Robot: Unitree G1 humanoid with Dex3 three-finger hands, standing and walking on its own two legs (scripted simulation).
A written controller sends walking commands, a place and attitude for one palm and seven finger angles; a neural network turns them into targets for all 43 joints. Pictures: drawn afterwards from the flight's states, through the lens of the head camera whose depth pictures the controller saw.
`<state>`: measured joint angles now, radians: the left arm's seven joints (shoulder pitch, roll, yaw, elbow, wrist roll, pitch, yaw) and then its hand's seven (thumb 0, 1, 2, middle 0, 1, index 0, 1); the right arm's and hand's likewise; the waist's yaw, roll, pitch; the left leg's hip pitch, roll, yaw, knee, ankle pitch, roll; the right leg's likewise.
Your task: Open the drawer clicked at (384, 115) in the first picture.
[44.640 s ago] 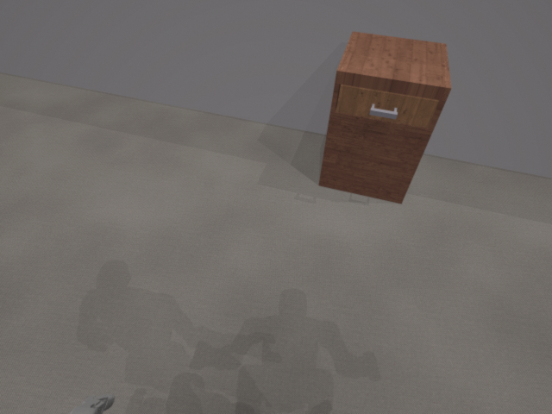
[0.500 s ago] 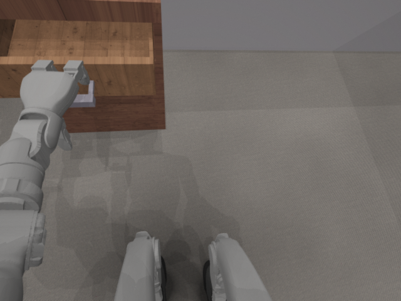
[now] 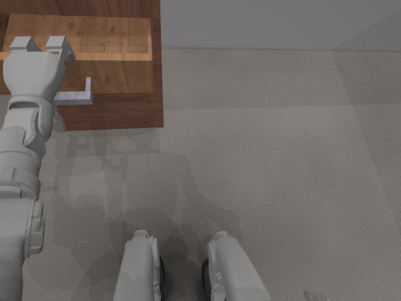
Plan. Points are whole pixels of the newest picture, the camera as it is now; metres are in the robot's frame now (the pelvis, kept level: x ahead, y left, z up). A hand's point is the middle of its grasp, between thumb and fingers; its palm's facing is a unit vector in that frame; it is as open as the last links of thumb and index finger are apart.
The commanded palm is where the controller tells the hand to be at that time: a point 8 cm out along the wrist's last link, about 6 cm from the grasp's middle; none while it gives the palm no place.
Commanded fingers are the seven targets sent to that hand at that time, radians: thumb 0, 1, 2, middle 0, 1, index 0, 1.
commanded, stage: move the hooked fingers above the handle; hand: left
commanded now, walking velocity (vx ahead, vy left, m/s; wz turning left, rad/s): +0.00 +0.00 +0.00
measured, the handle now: (67, 90) +0.57 +0.28 -0.09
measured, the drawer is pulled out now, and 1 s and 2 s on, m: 0.12 0.12 0.12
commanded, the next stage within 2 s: lower the fingers behind the handle in 0.52 s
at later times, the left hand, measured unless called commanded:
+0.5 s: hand (45, 93) +0.52 +0.29 -0.03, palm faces +0.01 +0.03 -1.00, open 13.8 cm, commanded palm +0.50 +0.24 +0.02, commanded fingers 0.00 -0.50 0.30 -0.30 -1.20 -0.30 -1.20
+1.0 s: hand (57, 114) +0.50 +0.28 -0.07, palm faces -0.09 +0.03 -1.00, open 13.9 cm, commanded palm +0.51 +0.23 -0.01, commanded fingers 0.00 -0.50 0.30 -0.30 -1.20 -0.30 -1.20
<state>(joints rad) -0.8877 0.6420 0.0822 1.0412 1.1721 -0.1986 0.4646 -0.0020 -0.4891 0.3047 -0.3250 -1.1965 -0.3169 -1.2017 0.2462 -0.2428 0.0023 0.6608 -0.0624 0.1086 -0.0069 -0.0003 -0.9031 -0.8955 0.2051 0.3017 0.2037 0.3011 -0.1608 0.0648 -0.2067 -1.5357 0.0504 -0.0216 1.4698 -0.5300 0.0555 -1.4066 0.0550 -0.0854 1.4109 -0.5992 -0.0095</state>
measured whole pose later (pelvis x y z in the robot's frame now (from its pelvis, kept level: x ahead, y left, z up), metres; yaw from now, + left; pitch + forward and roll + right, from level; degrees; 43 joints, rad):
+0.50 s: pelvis -0.01 +0.00 -0.01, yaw -1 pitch +34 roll -7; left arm -0.95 0.66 0.09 1.15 1.18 -0.06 0.48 0.00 -0.49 0.31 -0.32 -1.20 -0.31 -1.20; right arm 0.25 -0.25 0.00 0.63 -0.06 0.12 0.02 0.00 -0.90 -0.90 0.20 0.30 0.20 0.30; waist -0.17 0.08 -0.18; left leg -1.57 0.06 -0.01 1.49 -0.53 0.06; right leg -1.45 0.06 -0.08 1.44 -0.59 -0.01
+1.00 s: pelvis -0.01 +0.00 -0.02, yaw -1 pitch +36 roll -6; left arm -0.89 0.63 0.05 1.07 1.17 -0.05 0.41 0.00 -0.49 0.31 -0.28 -1.19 -0.30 -1.18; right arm 0.25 -0.25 -0.01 0.65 -0.06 0.11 0.02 0.00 -0.90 -0.90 0.20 0.30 0.20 0.30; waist -0.14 0.06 -0.18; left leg -1.63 0.06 -0.01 1.53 -0.53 0.05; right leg -1.52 0.06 -0.07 1.49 -0.61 -0.01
